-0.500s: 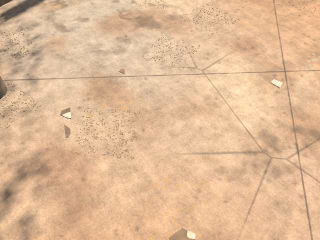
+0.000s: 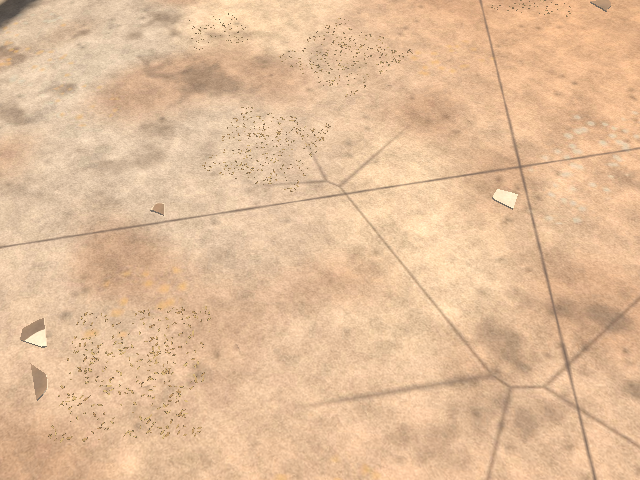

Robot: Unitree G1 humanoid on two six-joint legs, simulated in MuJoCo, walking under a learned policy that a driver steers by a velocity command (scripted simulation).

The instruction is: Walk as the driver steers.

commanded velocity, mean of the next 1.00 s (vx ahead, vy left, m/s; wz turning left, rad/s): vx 0.50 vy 0.00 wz -0.56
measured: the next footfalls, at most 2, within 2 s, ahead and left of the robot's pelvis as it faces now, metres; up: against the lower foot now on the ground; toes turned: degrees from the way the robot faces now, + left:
left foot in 0.34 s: +0.38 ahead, +0.12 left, +0.00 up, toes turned -14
right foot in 0.86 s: +0.55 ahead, -0.23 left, +0.00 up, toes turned -33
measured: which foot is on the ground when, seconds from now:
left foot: up 0.00-0.32, down 0.34-0.86, up 0.88-1.00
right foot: down 0.00-0.34, up 0.36-0.84, down 0.86-1.00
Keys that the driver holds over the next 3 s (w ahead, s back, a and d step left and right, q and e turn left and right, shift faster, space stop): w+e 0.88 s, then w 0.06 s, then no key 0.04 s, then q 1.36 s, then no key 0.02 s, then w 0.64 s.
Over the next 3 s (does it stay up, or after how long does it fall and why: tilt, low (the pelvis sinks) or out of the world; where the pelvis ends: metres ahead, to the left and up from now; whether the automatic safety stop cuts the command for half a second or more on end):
stays up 0.85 -0.18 0.00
